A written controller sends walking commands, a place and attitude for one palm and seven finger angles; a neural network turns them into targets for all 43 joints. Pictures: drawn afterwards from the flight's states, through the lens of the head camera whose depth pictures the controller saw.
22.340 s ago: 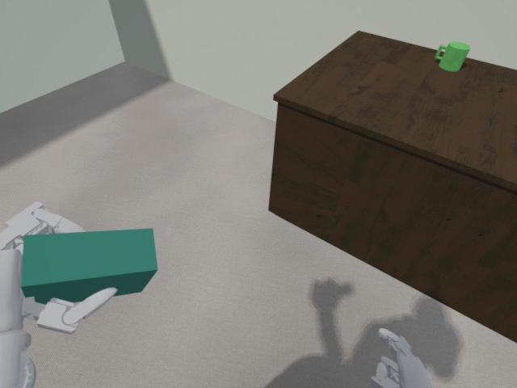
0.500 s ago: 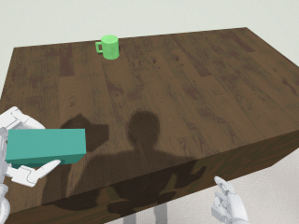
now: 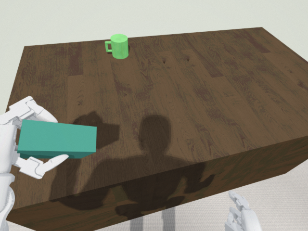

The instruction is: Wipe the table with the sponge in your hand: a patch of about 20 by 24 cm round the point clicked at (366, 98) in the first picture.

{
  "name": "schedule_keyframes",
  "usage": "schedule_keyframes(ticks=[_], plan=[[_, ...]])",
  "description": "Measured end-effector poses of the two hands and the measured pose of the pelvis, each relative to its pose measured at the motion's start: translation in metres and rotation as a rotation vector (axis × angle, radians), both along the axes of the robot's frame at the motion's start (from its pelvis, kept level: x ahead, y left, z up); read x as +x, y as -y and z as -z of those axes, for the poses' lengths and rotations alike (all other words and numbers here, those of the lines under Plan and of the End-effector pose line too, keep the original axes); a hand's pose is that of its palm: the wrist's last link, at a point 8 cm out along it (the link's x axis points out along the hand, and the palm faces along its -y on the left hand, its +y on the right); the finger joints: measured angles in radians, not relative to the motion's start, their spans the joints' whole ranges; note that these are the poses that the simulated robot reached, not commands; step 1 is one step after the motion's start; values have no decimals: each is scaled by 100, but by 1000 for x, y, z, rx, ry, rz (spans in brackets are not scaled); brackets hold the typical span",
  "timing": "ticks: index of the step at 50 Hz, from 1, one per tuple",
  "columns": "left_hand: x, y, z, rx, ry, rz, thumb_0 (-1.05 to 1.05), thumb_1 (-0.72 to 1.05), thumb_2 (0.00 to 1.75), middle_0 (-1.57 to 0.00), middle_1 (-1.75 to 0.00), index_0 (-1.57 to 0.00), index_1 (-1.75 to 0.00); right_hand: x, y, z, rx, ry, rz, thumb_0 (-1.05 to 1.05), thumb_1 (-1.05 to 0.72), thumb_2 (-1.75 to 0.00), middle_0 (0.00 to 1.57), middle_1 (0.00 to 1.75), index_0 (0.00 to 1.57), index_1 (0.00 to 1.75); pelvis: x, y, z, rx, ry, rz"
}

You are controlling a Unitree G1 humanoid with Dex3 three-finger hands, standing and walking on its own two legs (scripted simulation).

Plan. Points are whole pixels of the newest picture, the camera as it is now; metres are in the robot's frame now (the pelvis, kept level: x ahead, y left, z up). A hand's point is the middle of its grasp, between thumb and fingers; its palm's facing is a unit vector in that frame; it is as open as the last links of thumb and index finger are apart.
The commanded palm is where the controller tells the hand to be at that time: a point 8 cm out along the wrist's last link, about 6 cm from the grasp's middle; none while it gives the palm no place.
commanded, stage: turn the palm down, sponge in hand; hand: left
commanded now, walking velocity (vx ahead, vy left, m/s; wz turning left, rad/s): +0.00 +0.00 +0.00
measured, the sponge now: (68, 142) +0.25 +0.21 +0.13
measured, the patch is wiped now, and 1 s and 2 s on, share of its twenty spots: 0.00 0.00 0.00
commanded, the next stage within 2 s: none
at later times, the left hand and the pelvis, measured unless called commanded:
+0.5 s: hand (40, 153) +0.21 +0.24 +0.16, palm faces +0.45 -0.57 -0.69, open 9.6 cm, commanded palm +0.17 +0.25 +0.18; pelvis -0.01 -0.06 -0.02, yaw +3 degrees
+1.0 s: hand (71, 139) +0.26 +0.21 +0.13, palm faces +0.16 -0.38 -0.91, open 9.6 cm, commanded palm +0.22 +0.22 +0.19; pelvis +0.02 -0.08 -0.02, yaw -5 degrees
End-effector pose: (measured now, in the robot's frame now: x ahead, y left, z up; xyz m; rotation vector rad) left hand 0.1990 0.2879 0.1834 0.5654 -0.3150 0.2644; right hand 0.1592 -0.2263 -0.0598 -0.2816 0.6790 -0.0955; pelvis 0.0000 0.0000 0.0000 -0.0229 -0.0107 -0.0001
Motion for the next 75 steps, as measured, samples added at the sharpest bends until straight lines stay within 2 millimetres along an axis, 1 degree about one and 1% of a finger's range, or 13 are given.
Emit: schedule_keyframes(ticks=[2,5,8,14,22,26,31,38,48,58,64,68,75], plan=[[12,-11,-20,71,49,-36,0,-45,103,-80,-136,-78,-136,4,-1,9,-12,-32,-77,1,-91,-90,21,30,20,30,-4,3,4,13,0,-24],[17,-19,-35,-25,55,-93,0,-45,103,-80,-137,-78,-136,13,0,15,26,-24,-86,1,-91,-90,21,30,20,30,-5,5,6,32,-3,-4],[11,-4,-26,-67,-63,-105,0,-44,103,-79,-137,-77,-137,24,1,17,76,22,-69,2,-91,-90,21,30,20,30,-3,5,6,34,8,3],[-17,34,11,54,-292,-77,0,-44,103,-79,-137,-77,-137,41,3,14,110,65,-84,2,-91,-90,21,30,20,30,-5,19,9,37,19,-1],[-37,25,-3,157,-113,-289,0,-45,103,-80,-137,-78,-136,48,24,19,48,36,-159,1,-91,-90,21,30,20,30,-12,56,15,33,16,-47],[-26,26,-5,205,-235,-336,0,-45,103,-80,-137,-78,-137,48,39,29,60,19,-125,1,-91,-90,21,30,20,30,-12,65,15,32,22,-50],[-2,49,4,295,-397,-234,0,-44,103,-79,-137,-77,-137,46,62,38,79,11,-43,1,-91,-90,21,30,20,30,-6,74,15,40,19,-29],[13,80,-5,404,-302,-125,0,-45,103,-80,-137,-78,-137,37,95,42,55,-33,32,1,-91,-90,21,30,20,30,10,87,18,65,-15,42],[30,62,-3,506,-408,-236,0,-45,103,-79,-137,-78,-137,31,124,50,24,-59,145,1,-91,-90,20,30,20,30,22,82,21,74,-45,76],[27,87,-1,611,-323,-140,0,-45,103,-80,-137,-78,-137,44,96,39,47,19,145,2,-91,-90,20,30,20,30,22,63,22,58,-53,88],[23,54,-11,624,-336,-317,1,-45,103,-80,-137,-78,-137,52,65,34,93,30,115,1,-91,-90,20,30,20,30,14,49,18,50,-26,85],[21,32,-2,614,-452,-399,1,-45,103,-79,-137,-78,-137,56,44,27,111,45,82,2,-91,-90,20,30,20,30,7,39,14,42,-1,72],[21,51,20,710,-510,-231,0,-45,103,-79,-137,-78,-137,63,10,9,98,93,13,2,-91,-90,21,30,20,30,-1,21,8,32,35,74]])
